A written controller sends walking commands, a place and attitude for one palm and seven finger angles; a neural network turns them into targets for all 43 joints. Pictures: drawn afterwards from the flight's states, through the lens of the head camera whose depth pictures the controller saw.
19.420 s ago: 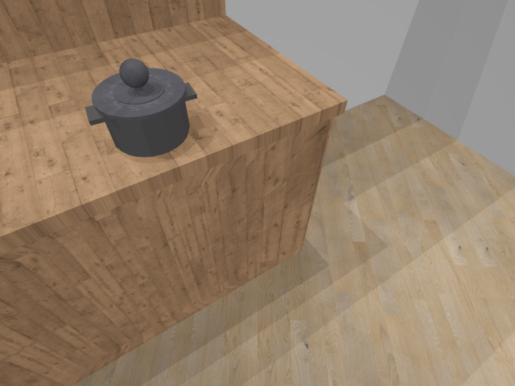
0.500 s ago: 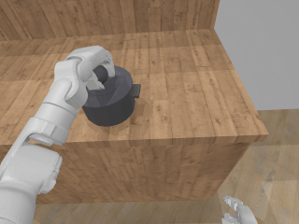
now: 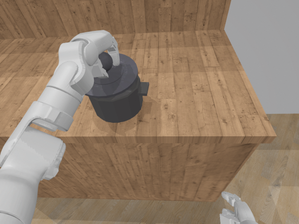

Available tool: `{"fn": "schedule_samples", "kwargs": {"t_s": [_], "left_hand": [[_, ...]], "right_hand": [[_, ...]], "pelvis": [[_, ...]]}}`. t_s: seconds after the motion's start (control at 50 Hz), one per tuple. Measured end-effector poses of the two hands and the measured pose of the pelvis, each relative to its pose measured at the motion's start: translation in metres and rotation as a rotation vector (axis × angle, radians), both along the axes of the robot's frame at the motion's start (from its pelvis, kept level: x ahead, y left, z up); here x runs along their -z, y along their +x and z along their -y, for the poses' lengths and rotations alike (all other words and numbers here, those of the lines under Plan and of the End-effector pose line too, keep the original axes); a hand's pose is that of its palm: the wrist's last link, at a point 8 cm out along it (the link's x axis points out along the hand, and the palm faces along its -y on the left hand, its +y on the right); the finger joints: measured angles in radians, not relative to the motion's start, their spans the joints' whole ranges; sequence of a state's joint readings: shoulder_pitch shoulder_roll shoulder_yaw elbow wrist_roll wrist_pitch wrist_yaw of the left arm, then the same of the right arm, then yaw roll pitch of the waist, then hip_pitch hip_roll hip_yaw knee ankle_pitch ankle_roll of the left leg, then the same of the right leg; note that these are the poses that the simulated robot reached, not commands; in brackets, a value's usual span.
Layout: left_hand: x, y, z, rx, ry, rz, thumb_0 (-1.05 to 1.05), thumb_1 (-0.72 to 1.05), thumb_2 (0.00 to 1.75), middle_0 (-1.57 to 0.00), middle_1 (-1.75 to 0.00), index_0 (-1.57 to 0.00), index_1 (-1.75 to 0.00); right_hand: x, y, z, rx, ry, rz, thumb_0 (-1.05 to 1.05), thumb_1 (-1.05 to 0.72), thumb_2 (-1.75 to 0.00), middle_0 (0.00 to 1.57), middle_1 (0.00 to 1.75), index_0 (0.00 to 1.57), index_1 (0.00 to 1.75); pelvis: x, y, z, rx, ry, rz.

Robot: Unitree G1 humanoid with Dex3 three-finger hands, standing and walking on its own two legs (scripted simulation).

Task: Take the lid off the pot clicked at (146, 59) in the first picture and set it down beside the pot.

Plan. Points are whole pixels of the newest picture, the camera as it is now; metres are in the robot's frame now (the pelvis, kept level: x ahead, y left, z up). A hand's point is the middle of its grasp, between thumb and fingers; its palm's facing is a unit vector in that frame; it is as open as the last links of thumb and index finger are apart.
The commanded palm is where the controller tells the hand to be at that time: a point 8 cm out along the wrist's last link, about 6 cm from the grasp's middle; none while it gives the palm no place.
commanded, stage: lift the lid straight up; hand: left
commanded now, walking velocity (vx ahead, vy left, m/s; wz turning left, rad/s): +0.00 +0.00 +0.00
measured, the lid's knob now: (102, 62) +0.47 +0.14 +0.21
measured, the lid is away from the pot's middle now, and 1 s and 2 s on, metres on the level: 0.02 0.02 0.08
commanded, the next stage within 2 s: move the lid sideways beside the pot in 1.34 s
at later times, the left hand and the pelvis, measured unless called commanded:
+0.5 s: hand (99, 48) +0.45 +0.13 +0.26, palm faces -0.19 -0.06 -0.98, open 7.2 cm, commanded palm +0.43 +0.14 +0.34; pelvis +0.00 +0.00 +0.00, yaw -1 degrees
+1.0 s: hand (88, 30) +0.46 +0.14 +0.30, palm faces -0.13 -0.08 -0.99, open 7.2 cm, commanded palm +0.43 +0.15 +0.38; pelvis +0.00 +0.00 +0.00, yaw +0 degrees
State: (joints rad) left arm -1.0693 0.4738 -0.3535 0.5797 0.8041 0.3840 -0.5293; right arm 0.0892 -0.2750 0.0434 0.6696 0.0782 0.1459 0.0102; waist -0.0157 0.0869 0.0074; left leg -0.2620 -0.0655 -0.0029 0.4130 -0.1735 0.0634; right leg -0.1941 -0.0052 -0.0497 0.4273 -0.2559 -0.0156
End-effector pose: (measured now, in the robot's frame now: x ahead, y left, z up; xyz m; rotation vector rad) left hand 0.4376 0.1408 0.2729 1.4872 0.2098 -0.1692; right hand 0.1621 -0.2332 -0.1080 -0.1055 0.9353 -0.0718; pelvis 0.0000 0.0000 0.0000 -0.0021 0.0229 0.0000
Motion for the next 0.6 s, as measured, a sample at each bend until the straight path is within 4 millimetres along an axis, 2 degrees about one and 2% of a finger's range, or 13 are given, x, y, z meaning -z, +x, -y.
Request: {"fn": "schedule_samples", "kwargs": {"t_s": [0.18, 0.36, 0.6], "left_hand": [[-0.022, 0.002, 0.008, 0.015, 0.0, 0.036, -0.02, 0.27, 0.63, -0.77, -0.96, -0.74, -0.93], [-0.032, 0.005, 0.007, -0.003, 0.002, 0.04, -0.02, 0.27, 0.63, -0.77, -0.96, -0.74, -0.93], [-0.051, 0.011, 0.009, -0.015, 0.002, 0.063, -0.02, 0.27, 0.63, -0.77, -0.96, -0.74, -0.93]], "right_hand": [[0.003, -0.014, 0.004, 0.017, -0.006, -0.01, 0.01, -0.91, -0.9, 0.2, 0.3, 0.2, 0.3], [0.004, -0.027, 0.011, 0.04, -0.015, -0.031, 0.01, -0.91, -0.9, 0.2, 0.3, 0.2, 0.3], [0.004, -0.025, 0.012, 0.042, -0.024, -0.019, 0.01, -0.91, -0.9, 0.2, 0.3, 0.2, 0.3]], "pelvis": [[0.0, -0.001, -0.001, 0.007, 0.002, 0.003], [-0.001, -0.002, 0.0, 0.014, 0.003, 0.005], [-0.001, -0.001, 0.001, 0.012, 0.004, -0.001]]}}
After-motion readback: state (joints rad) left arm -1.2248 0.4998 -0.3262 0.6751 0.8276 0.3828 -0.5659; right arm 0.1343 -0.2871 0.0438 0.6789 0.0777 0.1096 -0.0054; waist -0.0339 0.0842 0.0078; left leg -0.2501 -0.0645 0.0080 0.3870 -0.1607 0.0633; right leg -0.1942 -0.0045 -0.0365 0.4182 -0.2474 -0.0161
